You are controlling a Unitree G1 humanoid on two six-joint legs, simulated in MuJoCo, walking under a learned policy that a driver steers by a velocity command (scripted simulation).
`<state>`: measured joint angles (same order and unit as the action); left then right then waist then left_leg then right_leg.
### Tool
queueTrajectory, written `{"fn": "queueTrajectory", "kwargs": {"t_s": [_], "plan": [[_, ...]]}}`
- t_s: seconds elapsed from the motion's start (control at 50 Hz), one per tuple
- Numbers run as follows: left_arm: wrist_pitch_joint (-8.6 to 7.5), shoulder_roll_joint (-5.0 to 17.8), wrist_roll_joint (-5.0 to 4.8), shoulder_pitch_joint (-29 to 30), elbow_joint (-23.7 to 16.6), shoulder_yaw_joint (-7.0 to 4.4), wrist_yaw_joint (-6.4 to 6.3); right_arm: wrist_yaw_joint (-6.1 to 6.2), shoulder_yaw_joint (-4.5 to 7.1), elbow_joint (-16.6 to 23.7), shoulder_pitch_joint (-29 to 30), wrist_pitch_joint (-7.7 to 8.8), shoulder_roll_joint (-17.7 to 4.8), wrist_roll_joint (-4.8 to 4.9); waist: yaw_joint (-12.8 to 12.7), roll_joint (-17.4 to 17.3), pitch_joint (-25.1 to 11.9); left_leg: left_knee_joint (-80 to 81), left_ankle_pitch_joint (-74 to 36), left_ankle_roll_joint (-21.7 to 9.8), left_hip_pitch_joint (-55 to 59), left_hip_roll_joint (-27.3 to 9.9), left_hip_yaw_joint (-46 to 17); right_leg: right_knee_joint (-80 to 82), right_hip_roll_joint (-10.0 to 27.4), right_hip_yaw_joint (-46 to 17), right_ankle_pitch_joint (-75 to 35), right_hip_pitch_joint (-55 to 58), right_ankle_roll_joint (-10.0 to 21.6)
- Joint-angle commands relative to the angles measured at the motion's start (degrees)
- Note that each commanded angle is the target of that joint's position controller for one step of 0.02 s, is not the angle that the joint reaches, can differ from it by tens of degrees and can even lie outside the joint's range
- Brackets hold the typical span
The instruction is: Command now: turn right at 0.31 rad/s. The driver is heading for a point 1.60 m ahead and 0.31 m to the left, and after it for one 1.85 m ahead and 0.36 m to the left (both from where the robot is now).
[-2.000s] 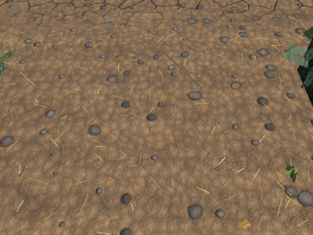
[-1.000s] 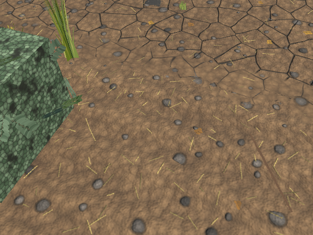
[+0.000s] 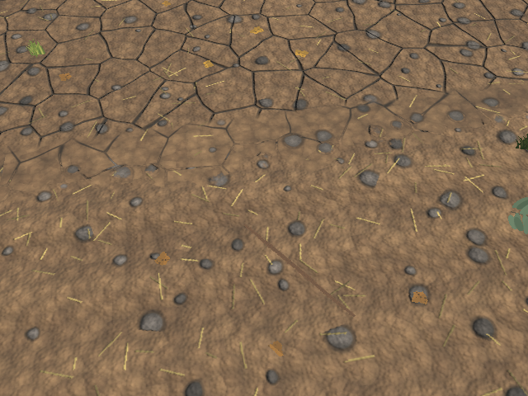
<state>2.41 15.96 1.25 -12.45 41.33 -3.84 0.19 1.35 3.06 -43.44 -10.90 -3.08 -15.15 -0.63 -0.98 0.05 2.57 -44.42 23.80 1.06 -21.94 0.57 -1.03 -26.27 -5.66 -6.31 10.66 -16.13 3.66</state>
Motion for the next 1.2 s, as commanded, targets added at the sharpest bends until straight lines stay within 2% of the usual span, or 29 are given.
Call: {"fn": "queueTrajectory", "kwargs": {"t_s": [0.02,0.06,0.08,0.1,0.12,0.14,0.16,0.22,0.28,0.32,0.36,0.38,0.4,0.42,0.44,0.64,0.86,0.88,0.92,0.96,1.0,1.02,1.04,1.08,1.12,1.14,1.16,1.18,1.2], "plan": [[-0.24,8.32,0.16,-0.09,-2.61,-1.89,-0.03,0.42,0.63,3.62,-1.92,1.04,-3.91,0.50,0.09,7.52,-5.89,7.83,-0.61,-1.41,4.64,1.18,1.30,4.28,15.33,-15.50,-18.75,5.06,8.56],[-0.09,7.28,-0.73,1.77,-2.50,-1.30,-0.35,0.76,0.23,2.64,-5.38,1.86,-2.99,0.07,2.65,5.33,-5.56,23.23,-10.84,-2.68,14.17,0.50,0.97,1.80,12.74,-14.99,-12.98,0.34,4.65],[-0.37,4.41,-0.78,0.63,-2.81,-0.40,-0.47,1.14,0.45,3.24,-4.77,2.54,-5.77,-0.99,1.44,-1.43,-5.52,29.53,-9.92,-4.17,17.18,-7.68,-7.94,-2.45,8.97,-12.30,-3.55,-3.36,1.22],[-0.60,2.08,-1.22,-1.19,-3.29,0.21,-0.55,0.94,1.11,4.89,-0.74,2.84,-10.80,-1.16,-1.00,-11.34,-4.22,32.50,-18.67,-8.85,16.11,-18.84,-21.15,-7.92,-0.85,-3.10,10.90,-8.52,-1.39],[-0.17,5.59,-0.15,0.04,-2.39,-0.66,-0.76,0.49,0.89,4.43,-0.76,2.99,-9.18,-1.10,0.93,-11.45,-4.05,31.21,-23.33,-14.44,8.82,-22.25,-21.99,-16.62,-0.03,-0.59,20.51,-3.58,-2.20],[0.08,6.17,-0.39,-0.32,-1.64,-1.02,-0.55,0.13,-0.02,4.50,0.74,3.28,-6.35,-0.77,-0.09,-8.28,-2.79,31.20,-24.29,-15.16,7.48,-19.61,-18.98,-20.86,0.50,-1.46,19.25,-2.54,-2.47],[0.18,5.59,-0.55,-0.78,-0.63,-1.02,-0.32,0.06,-0.42,4.37,2.71,3.39,-5.13,-0.50,-0.96,-7.18,-1.61,30.54,-24.56,-13.77,6.99,-16.43,-14.81,-22.54,0.86,-1.35,16.79,-2.22,-2.99],[0.30,3.74,-0.32,-1.96,1.20,-0.27,0.09,0.36,-0.54,3.30,2.44,3.45,-5.17,-0.36,-0.66,-9.08,-2.82,26.64,-33.86,-11.13,13.12,-11.14,-7.96,-18.14,1.47,1.34,15.02,-2.20,-4.64],[0.39,2.21,-1.03,0.21,1.85,0.71,-0.40,0.01,-0.30,1.40,-0.84,3.10,-5.69,-0.32,1.68,-9.35,-4.64,23.58,-37.43,-11.38,17.90,-11.14,-8.39,-7.20,2.55,4.32,14.06,0.57,-5.01],[0.19,1.88,-1.24,-1.16,3.40,1.08,-0.90,-0.05,0.03,0.49,-0.58,2.62,-6.35,-0.10,0.56,-8.81,-4.81,21.79,-36.33,-9.70,17.11,-10.09,-8.18,4.86,2.65,5.67,4.39,5.99,-4.35],[-0.74,4.58,-0.08,-1.08,4.12,0.91,-1.49,-0.22,-0.09,0.24,-1.47,2.89,-5.36,-0.06,1.23,-5.19,-5.83,21.85,-28.78,-5.81,11.38,-9.19,-8.72,8.63,7.75,-0.66,-5.92,14.17,-3.16],[-1.13,7.38,0.03,0.37,4.49,0.41,-1.63,-0.56,-0.12,0.42,-2.75,3.18,-4.60,0.23,3.70,0.68,-4.68,22.79,-22.57,-4.48,9.83,-5.65,-5.74,5.21,11.03,-3.70,-12.09,12.72,-1.52],[-1.40,5.27,-0.64,1.61,5.22,0.82,-1.30,-0.53,-0.49,-0.82,-1.54,3.02,-3.65,0.29,2.71,3.36,-3.62,24.59,-16.22,-3.72,13.08,-3.76,-3.89,5.61,11.28,-3.92,-7.89,7.39,-0.41],[-1.75,3.57,-0.57,1.99,5.51,1.38,-1.16,-0.40,-0.30,-1.50,-0.03,2.79,-4.30,0.04,1.87,2.86,-1.74,24.10,-15.56,-3.41,14.35,-3.73,-3.85,6.86,10.80,-3.92,-4.42,4.98,-0.74],[-1.95,3.43,-0.45,1.64,6.36,1.58,-1.29,-0.43,-0.21,-2.07,0.41,2.71,-4.39,-0.09,1.67,3.17,-1.60,24.01,-16.42,-3.58,15.39,-4.09,-4.00,7.76,10.30,-3.69,-2.37,4.14,-1.12],[-2.60,3.72,-0.59,-0.54,13.27,2.10,-2.03,-0.49,-0.42,-9.73,-1.56,2.89,-3.86,-0.05,1.59,0.80,0.51,26.19,-15.17,-3.11,13.85,-4.80,-4.73,10.26,9.88,-3.49,1.58,4.49,-0.62],[-2.84,2.09,-0.72,-2.43,18.61,2.89,-2.26,0.00,-1.29,-16.21,-4.08,2.96,-2.73,-0.04,1.57,-0.05,0.61,26.43,-14.86,-3.01,13.36,-5.07,-4.89,10.42,9.54,-2.73,0.92,4.58,-0.25],[-2.79,2.05,-0.66,-3.31,19.11,2.91,-2.26,0.00,-1.37,-16.71,-4.73,2.90,-2.59,-0.09,1.48,0.23,-0.61,26.17,-10.31,-3.13,13.62,-4.39,-4.47,10.90,9.11,-2.71,6.17,4.81,0.00],[-2.22,4.11,-0.56,-4.32,19.25,2.02,-2.18,-0.12,-0.90,-16.57,-4.89,2.52,-3.52,-0.37,1.10,1.94,0.88,22.27,4.93,-4.41,9.80,-1.55,-2.63,10.47,8.11,-3.78,23.62,2.63,2.08],[-1.84,4.57,-0.40,-6.61,19.34,1.53,-1.97,-0.60,-1.01,-15.33,-2.93,2.38,-2.43,-0.85,-0.34,4.08,5.51,17.46,10.85,-5.09,1.61,0.08,-1.71,13.21,11.08,-9.39,35.28,1.66,4.98],[-2.18,5.78,-0.29,-8.89,20.21,0.64,-2.09,-1.18,-1.66,-13.96,-1.34,3.25,0.59,-1.57,-1.07,9.41,6.68,7.20,-0.35,-4.35,-3.28,1.05,3.54,18.69,18.71,-18.64,35.91,5.33,8.69],[-2.52,5.47,-0.17,-8.93,20.14,0.45,-1.98,-1.33,-1.42,-13.38,-0.68,3.87,-0.37,-1.66,-1.19,8.64,6.46,4.06,-1.64,-4.48,-4.29,-0.56,2.96,19.95,20.71,-20.25,32.80,5.42,9.80],[-2.95,5.54,0.03,-8.42,19.96,0.27,-1.83,-1.59,-1.07,-12.88,-0.64,4.49,-1.32,-1.43,-0.61,7.62,5.76,3.13,0.08,-4.76,-4.73,-1.26,2.37,19.78,20.88,-19.62,29.71,6.34,9.96],[-3.65,5.52,-0.23,-6.20,19.41,-0.06,-1.58,-2.14,-0.92,-12.73,-2.61,5.53,-0.91,-0.94,1.41,7.24,5.25,8.33,0.52,-5.55,0.08,-1.24,3.27,17.69,18.62,-14.62,25.96,4.46,8.83],[-3.91,4.52,-0.70,-2.53,18.32,-0.14,-1.36,-1.76,-0.68,-16.08,-11.95,6.28,0.41,-0.24,6.10,5.23,5.26,20.01,-5.36,-6.04,18.45,1.83,5.82,10.90,13.54,-8.11,24.22,-7.07,6.29],[-4.43,2.44,-0.31,-1.17,17.24,0.34,-1.24,-1.14,-0.02,-17.87,-17.55,6.68,-1.53,-0.61,7.99,-0.75,4.60,24.64,-2.13,-6.30,27.28,-2.10,-0.91,1.49,9.89,-3.53,20.78,-14.18,4.58],[-5.14,-2.67,-0.72,-0.29,15.09,1.72,-0.64,-0.67,1.32,-19.04,-24.91,7.05,-7.30,-1.01,9.70,-15.53,0.91,35.89,15.68,-9.87,34.12,-16.29,-24.73,-17.70,2.50,6.50,18.31,-22.98,1.80],[-5.42,1.39,0.93,1.41,13.84,0.83,-0.28,-0.88,1.77,-20.33,-26.55,6.59,-8.75,-0.60,8.53,-13.11,3.75,39.32,21.18,-13.38,29.62,-22.66,-35.80,-28.29,2.71,6.43,20.27,-27.90,2.11],[-5.70,2.16,1.38,2.08,13.80,0.55,0.35,-1.04,1.02,-18.52,-20.66,6.66,-5.94,-0.80,5.08,-6.10,7.44,38.78,19.64,-13.79,24.69,-21.56,-32.77,-33.69,6.28,4.10,15.02,-28.52,2.72]]}}
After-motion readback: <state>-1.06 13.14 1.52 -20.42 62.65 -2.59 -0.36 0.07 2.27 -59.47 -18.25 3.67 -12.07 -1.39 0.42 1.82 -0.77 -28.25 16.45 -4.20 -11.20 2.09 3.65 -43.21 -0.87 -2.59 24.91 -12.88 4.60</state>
